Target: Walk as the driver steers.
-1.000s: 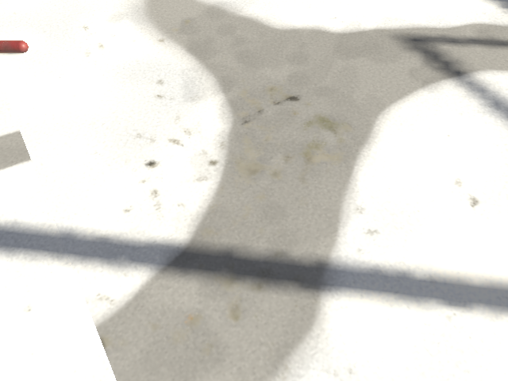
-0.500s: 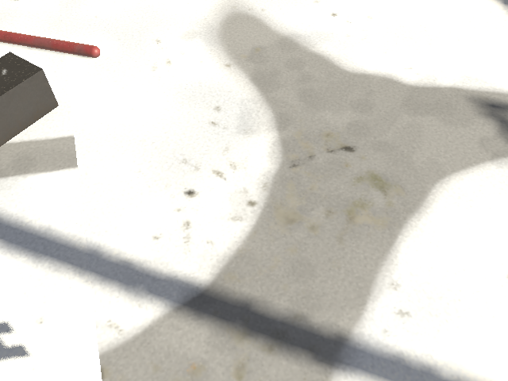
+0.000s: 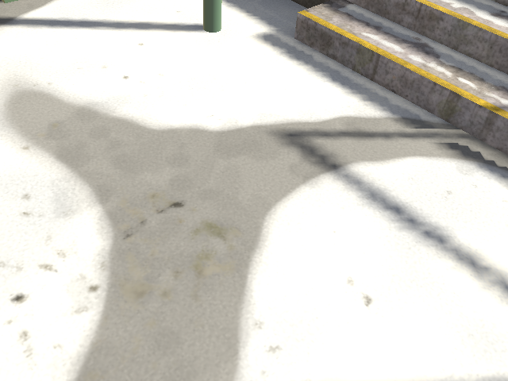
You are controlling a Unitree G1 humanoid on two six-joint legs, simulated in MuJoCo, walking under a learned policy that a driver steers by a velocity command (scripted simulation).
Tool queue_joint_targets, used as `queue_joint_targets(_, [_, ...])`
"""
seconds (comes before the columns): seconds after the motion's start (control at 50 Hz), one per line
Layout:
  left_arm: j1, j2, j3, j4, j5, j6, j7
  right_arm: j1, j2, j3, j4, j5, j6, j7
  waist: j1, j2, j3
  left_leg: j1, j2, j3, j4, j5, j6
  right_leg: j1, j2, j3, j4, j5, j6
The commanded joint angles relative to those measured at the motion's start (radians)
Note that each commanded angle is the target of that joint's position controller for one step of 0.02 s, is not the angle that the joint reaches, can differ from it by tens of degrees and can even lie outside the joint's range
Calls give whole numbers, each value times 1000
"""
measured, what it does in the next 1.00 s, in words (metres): walks ahead, turning left: right foot, then left foot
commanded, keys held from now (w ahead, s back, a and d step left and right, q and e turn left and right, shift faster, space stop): w+q+shift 0.58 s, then w+shift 0.06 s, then w+e+shift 0.36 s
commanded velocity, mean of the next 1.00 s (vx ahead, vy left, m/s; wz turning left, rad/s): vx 0.94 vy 0.00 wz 0.36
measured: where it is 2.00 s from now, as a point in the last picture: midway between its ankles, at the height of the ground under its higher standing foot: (120, 150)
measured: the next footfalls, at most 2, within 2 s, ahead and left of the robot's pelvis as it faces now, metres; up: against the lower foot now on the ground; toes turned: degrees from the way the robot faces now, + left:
right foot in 0.16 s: +0.18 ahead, -0.17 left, +0.00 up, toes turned +5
left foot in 0.62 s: +0.54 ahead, +0.13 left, +0.00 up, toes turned +31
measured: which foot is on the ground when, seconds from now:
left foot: down 0.00-0.18, up 0.20-0.60, down 0.62-1.00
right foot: up 0.00-0.14, down 0.16-0.62, up 0.64-1.00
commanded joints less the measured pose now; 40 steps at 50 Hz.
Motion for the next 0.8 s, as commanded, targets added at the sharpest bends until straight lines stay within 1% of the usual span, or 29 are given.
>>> queue_joint_targets(0.02, [-222, 47, -4, -114, -4, -27, -19, 7, -149, -33, -45, 8, -10, 2, -21, 193, 212, -109, 175, -257, -219, -224, 145, -46, -36, -120, -232, -1, 29])
queue_joint_targets(0.06, [-273, 26, -15, -127, -23, -39, -22, 25, -178, -42, -33, -1, -6, -4, -36, 215, 222, -139, 179, -258, -215, -190, 152, 84, -15, -145, -376, -73, 25])
queue_joint_targets(0.1, [-243, 35, -13, -117, -28, -48, -8, 20, -197, -50, -22, -1, 2, -7, -11, 221, 226, -171, 192, -277, -183, -164, 162, 242, 13, -151, -494, -167, 1])
queue_joint_targets(0.12, [-186, 44, -9, -102, -31, -56, 7, 12, -191, -50, -16, -1, 5, -7, 23, 216, 217, -191, 200, -291, -143, -98, 166, 345, 21, -148, -547, -165, -14])
queue_joint_targets(0.14, [-55, 67, 1, -64, -29, -71, 28, -15, -180, -47, -15, 3, 3, -7, 103, 172, 166, -252, 170, -252, -8, 85, 152, 551, 26, -140, -618, -119, -35])
queue_joint_targets(0.16, [131, 126, 24, -12, -8, -89, 52, -31, -153, -41, -18, 14, -10, -1, 201, 76, 26, -377, 83, -167, 267, 204, 130, 857, -29, -88, -596, -144, -51])
queue_joint_targets(0.18, [321, 237, 50, 3, 25, -92, 71, -41, -57, -15, -67, 41, -24, 2, 290, -145, -175, -630, -21, -49, 643, -35, 90, 1166, -331, 257, -664, -579, -99])
queue_joint_targets(0.2, [326, 274, 58, 17, 17, -86, 75, -108, -50, -12, -118, 47, -25, -5, 272, -262, -175, -775, -67, -19, 848, -199, 90, 1053, -460, 599, -827, -784, -133])
queue_joint_targets(0.22, [212, 184, 31, 8, 19, -87, 75, -148, -85, -21, -103, 31, -8, -6, 212, -122, -27, -803, 4, -52, 956, -112, 95, 901, -430, 502, -811, -707, -129])
queue_joint_targets(0.24, [144, 108, 9, 4, 12, -89, 70, -157, -80, -21, -92, 21, 1, 8, 172, -62, 38, -782, 48, -39, 948, -38, 87, 801, -376, 341, -804, -550, -118])
queue_joint_targets(0.26, [110, 66, -3, 9, 6, -89, 67, -138, -73, -22, -76, 16, 13, 22, 139, -67, 68, -750, 75, -25, 928, -2, 74, 738, -330, 220, -827, -438, -103])
queue_joint_targets(0.3, [121, 34, -15, 42, -13, -100, 69, -150, -49, -19, -76, -7, 42, 45, 112, -121, 133, -760, 106, 2, 946, 28, 55, 663, -285, 69, -872, -309, -97])
queue_joint_targets(0.34, [151, 18, -17, 77, -23, -116, 63, -214, -34, -13, -100, -10, 57, 62, 103, -101, 176, -827, 111, 10, 981, 89, 51, 658, -278, -30, -899, -177, -101])
queue_joint_targets(0.4, [145, 3, -20, 117, -20, -136, 58, -322, -33, -5, -154, -5, 63, 75, 69, -75, 236, -850, 113, 26, 901, 199, 55, 614, -259, -191, -944, 16, -97])
queue_joint_targets(0.48, [154, 39, -14, 167, -17, -142, 71, -462, -32, 18, -213, -6, 61, 96, 64, -8, 286, -683, 78, 187, 591, 281, 115, 596, -219, -381, -985, 352, -74])
queue_joint_targets(0.52, [193, 92, -7, 184, -18, -137, 80, -459, -39, 20, -212, 3, 62, 91, 50, -21, 225, -530, -11, 273, 516, 267, 155, 677, -223, -416, -873, 905, -60])
queue_joint_targets(0.54, [194, 133, 3, 183, -16, -124, 86, -400, -60, 14, -197, 8, 63, 83, 11, -54, 169, -465, -49, 287, 506, 214, 170, 737, -238, -417, -763, 1126, -53])
queue_joint_targets(0.56, [167, 173, 14, 174, -10, -105, 91, -273, -94, 1, -167, 12, 63, 72, -64, -84, 86, -338, -81, 279, 507, 150, 187, 759, -258, -409, -585, 1260, -57])
queue_joint_targets(0.58, [125, 202, 23, 157, -5, -87, 93, -84, -140, -22, -116, 13, 63, 58, -154, -101, -11, -135, -108, 249, 508, 71, 210, 712, -278, -385, -346, 1293, -76])
queue_joint_targets(0.6, [109, 191, 20, 147, -4, -80, 86, 106, -191, -51, -45, 2, 60, 38, -220, -55, -95, 152, -120, 162, 400, 51, 234, 557, -257, -363, -50, 1067, -83])
queue_joint_targets(0.62, [101, 105, 5, 148, -6, -87, 68, 49, -250, -85, -37, 21, 75, 12, -153, 175, -47, 305, -16, -37, 314, -59, 244, 271, -57, -351, 348, 28, -57])
queue_joint_targets(0.64, [206, 21, -29, 32, -30, -109, 56, -71, -359, -88, -99, -22, 78, 14, 24, 323, -170, 494, 262, -638, 132, -121, 412, -89, 36, -193, 645, -363, -21])
queue_joint_targets(0.66, [97, 87, -24, 34, -26, -130, 61, -22, -295, -86, -104, -11, 79, 2, -64, 93, -196, 458, 282, -693, -7, -187, 395, -138, -13, -59, 618, -237, -41])
queue_joint_targets(0.68, [102, 81, -29, 45, -45, -133, 63, -35, -250, -74, -71, -15, 66, -11, -9, 31, -23, 283, 290, -606, -48, -167, 344, -144, -60, -79, 551, -199, -54])
queue_joint_targets(0.7, [87, 64, -37, 60, -35, -125, 63, -71, -200, -59, -58, -18, 43, -14, 39, -54, 69, 104, 254, -498, -53, -108, 295, -82, -116, -73, 447, -173, -63])
queue_joint_targets(0.72, [101, 42, -46, 85, -21, -107, 56, -125, -173, -45, -66, -24, 20, -19, 78, -74, 97, -24, 213, -398, -58, -65, 259, 0, -138, -57, 397, -165, -70])
queue_joint_targets(0.74, [149, 29, -50, 115, -17, -80, 43, -148, -140, -29, -61, -19, -1, -21, 114, -55, 119, -131, 186, -305, -96, -34, 229, 75, -157, -41, 346, -143, -68])
queue_joint_targets(0.76, [153, 25, -48, 130, -20, -60, 31, -136, -116, -20, -46, -12, -21, -16, 124, -38, 139, -188, 162, -242, -123, -7, 195, 104, -169, -31, 294, -135, -65])
queue_joint_targets(0.8, [79, 6, -49, 122, -36, -40, 17, -94, -114, -19, -16, -3, -47, -2, 104, 7, 212, -212, 123, -105, -172, 153, 118, 40, -156, -29, 189, -55, -68])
